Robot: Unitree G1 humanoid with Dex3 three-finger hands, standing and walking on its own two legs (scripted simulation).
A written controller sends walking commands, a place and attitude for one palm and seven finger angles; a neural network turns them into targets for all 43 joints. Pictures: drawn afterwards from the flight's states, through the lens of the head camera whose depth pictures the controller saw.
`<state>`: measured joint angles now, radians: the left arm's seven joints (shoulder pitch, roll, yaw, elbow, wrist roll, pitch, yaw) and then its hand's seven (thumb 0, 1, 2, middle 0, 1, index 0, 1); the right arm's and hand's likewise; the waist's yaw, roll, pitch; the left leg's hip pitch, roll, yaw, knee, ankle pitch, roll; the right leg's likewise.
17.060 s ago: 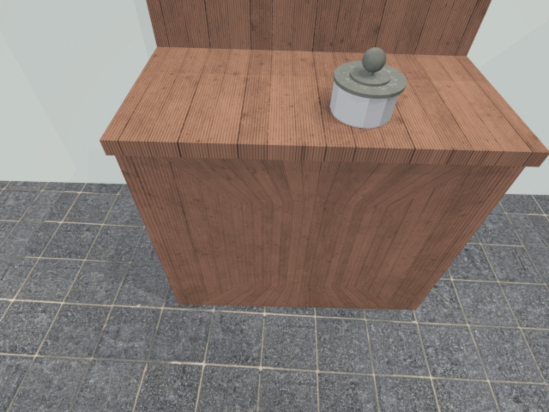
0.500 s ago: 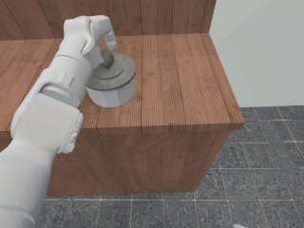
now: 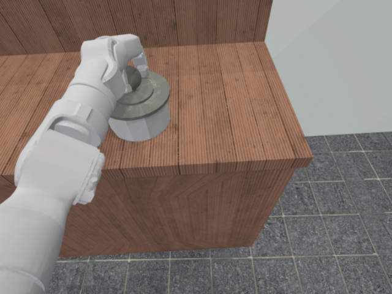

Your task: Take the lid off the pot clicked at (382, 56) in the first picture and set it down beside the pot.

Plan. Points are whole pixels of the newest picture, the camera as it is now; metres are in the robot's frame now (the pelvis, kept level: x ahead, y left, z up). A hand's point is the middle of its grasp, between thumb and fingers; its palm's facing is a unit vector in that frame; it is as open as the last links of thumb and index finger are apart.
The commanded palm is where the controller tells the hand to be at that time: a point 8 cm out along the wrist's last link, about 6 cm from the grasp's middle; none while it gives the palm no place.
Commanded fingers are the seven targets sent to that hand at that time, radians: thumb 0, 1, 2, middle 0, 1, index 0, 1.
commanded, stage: lower the open fingers around the knob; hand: left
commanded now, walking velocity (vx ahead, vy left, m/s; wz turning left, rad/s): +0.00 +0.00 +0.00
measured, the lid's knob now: (129, 77) +0.51 +0.11 +0.17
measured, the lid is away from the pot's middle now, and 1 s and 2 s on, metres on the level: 0.00 0.00 0.00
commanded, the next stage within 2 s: close the fingers and squeeze the knob in 0.02 s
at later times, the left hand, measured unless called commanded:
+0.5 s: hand (125, 77) +0.49 +0.11 +0.19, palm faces -0.37 -0.07 -0.92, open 9.7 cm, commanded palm +0.48 +0.12 +0.25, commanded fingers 0.00 0.06 0.99 -0.55 -0.94 -0.55 -0.94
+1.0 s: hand (125, 79) +0.48 +0.11 +0.19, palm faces -0.38 -0.09 -0.92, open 7.9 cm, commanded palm +0.48 +0.12 +0.25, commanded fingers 0.00 0.39 0.75 -0.74 -1.05 -0.74 -1.05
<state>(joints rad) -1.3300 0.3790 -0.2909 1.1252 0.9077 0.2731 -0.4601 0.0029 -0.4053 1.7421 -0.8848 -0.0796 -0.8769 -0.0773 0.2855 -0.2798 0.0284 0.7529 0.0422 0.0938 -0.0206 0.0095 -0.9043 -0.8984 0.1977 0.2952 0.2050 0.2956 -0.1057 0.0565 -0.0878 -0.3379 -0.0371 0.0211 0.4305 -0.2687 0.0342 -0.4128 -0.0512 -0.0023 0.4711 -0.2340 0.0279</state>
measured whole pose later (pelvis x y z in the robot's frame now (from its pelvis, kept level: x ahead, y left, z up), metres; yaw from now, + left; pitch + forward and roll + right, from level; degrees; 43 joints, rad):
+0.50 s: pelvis +0.00 +0.00 +0.00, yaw +0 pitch +10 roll +1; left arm -1.34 0.38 -0.29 1.13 0.91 0.29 -0.47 0.00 -0.05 1.05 -0.56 -0.78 -0.55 -0.78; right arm 0.26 -0.28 0.03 0.74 0.04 0.11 -0.03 0.01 -0.90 -0.90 0.20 0.30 0.20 0.30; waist -0.10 0.06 -0.09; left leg -0.34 -0.03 0.02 0.44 -0.27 0.03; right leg -0.41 -0.05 -0.01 0.48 -0.24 0.02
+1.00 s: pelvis -0.01 +0.00 +0.00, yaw +0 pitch +9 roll +1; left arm -1.35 0.38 -0.28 1.16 0.91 0.28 -0.47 0.00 0.19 0.86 -0.62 -1.00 -0.61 -0.99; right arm 0.25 -0.28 0.04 0.74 0.05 0.10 -0.04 0.01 -0.90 -0.90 0.20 0.30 0.21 0.30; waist -0.11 0.05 -0.09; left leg -0.33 -0.03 0.02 0.43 -0.26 0.03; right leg -0.41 -0.05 0.00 0.48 -0.23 0.02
